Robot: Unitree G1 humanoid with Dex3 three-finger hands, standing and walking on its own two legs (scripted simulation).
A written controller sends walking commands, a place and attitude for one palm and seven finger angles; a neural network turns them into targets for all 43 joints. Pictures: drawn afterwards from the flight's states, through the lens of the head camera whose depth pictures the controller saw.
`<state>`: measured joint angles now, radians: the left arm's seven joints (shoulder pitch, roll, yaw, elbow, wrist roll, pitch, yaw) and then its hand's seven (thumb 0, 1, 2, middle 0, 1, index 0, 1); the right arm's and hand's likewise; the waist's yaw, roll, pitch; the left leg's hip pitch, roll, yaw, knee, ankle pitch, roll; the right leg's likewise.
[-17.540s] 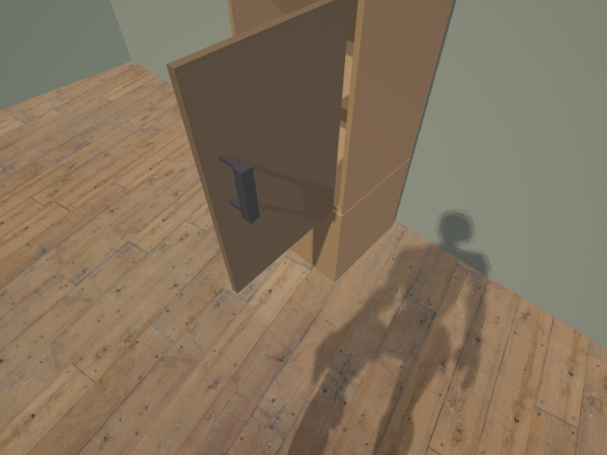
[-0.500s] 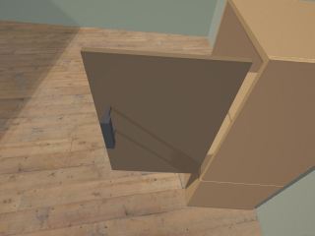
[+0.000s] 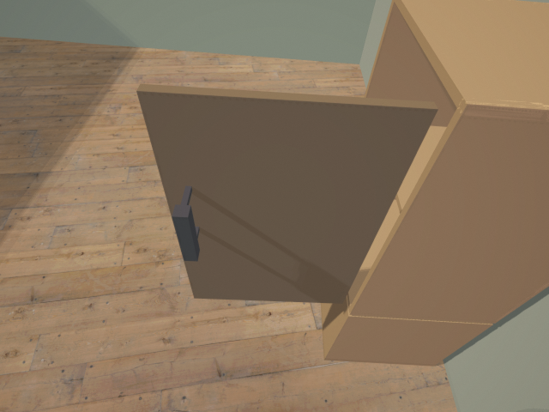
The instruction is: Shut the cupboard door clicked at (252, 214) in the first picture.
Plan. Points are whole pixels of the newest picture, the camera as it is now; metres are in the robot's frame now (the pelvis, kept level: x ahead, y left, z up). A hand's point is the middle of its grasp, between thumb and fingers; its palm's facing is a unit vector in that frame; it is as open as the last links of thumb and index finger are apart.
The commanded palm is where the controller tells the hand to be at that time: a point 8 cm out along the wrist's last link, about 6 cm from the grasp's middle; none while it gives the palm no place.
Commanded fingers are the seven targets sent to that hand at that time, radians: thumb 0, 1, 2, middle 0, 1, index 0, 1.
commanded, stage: raise the hand and make a fist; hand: left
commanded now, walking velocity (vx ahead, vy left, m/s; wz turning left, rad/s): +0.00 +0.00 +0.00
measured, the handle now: (189, 224) +0.40 +0.18 +0.01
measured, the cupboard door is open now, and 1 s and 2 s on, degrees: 91 91 91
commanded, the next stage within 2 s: bring the fist close to the handle in 1.92 s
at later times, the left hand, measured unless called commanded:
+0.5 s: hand out of the picture +0.13 +0.16 -0.07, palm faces +0.17 -0.98 -0.04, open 5.8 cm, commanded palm +0.12 +0.21 -0.05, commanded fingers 0.00 0.90 0.90 -0.66 -0.80 -0.66 -0.80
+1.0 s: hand (161, 363) +0.19 +0.17 -0.03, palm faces +0.03 -1.00 -0.02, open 3.5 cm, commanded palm +0.16 +0.22 -0.02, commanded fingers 0.00 0.90 0.90 -1.12 -1.30 -1.12 -1.30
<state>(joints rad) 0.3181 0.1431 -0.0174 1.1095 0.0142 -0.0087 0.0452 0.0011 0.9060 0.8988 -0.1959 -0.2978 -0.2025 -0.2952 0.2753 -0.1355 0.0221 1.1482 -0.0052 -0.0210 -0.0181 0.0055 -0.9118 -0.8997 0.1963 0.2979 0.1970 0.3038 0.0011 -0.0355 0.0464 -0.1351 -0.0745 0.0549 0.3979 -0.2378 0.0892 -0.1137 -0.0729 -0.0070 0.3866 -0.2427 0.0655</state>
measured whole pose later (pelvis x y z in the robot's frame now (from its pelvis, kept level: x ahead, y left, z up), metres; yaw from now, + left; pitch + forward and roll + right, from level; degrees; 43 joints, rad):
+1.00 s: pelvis -0.01 -0.02 -0.09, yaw +2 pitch +15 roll -3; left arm 0.48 0.23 0.15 -0.12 -0.30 -0.38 -0.26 0.01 0.90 0.90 -0.94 -1.11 -0.94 -1.10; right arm 0.29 -0.26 -0.01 0.52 0.02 -0.19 -0.05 0.01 -0.90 -0.90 0.20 0.30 0.20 0.30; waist 0.00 0.03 -0.14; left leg -0.85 -0.03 0.00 1.14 -0.55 0.06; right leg -0.84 0.03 -0.10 1.08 -0.51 -0.04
